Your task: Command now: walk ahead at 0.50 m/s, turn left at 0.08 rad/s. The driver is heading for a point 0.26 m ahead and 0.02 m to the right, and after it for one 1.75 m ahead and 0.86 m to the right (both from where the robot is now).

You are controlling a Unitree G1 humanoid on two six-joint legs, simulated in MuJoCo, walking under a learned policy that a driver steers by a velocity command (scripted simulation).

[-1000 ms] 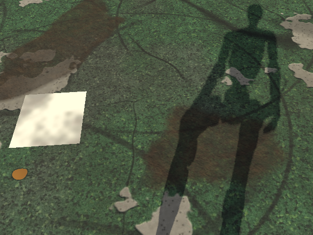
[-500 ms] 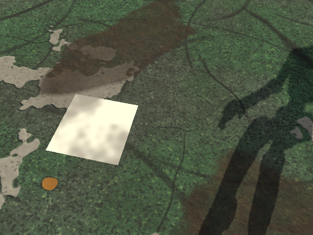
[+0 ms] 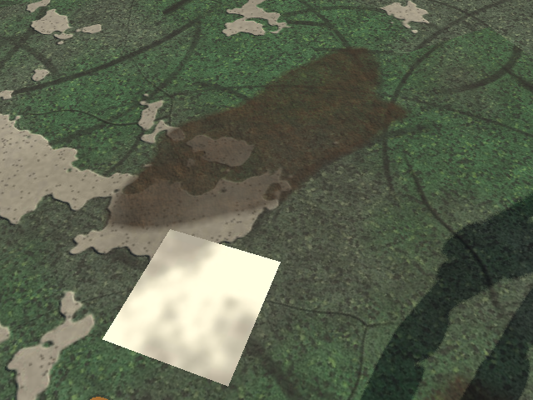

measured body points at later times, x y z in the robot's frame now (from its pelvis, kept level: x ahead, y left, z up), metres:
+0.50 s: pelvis +0.25 +0.04 +0.00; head +0.27 +0.05 +0.45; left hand +0.36 +0.30 -0.14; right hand +0.30 -0.24 -0.11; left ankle +0.28 +0.12 -0.74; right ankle +0.19 -0.09 -0.66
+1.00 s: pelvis +0.47 -0.09 -0.01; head +0.50 -0.12 +0.44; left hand +0.71 +0.09 -0.13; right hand +0.41 -0.36 -0.14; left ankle +0.47 +0.08 -0.65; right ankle +0.48 -0.15 -0.74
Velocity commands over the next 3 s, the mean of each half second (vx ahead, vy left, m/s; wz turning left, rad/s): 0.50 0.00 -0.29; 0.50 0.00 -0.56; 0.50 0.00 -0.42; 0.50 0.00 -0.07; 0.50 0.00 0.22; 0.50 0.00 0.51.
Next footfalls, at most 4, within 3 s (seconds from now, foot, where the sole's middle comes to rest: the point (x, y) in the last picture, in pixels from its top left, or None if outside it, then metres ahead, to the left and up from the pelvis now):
0.32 left None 0.32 0.12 -0.78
0.84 right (359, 389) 0.52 -0.17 -0.78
1.40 left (362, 266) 0.87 -0.22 -0.78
1.92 right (472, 246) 0.93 -0.55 -0.78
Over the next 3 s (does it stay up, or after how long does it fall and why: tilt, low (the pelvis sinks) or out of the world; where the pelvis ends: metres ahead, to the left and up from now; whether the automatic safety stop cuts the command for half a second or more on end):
stays up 1.36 -0.73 -0.02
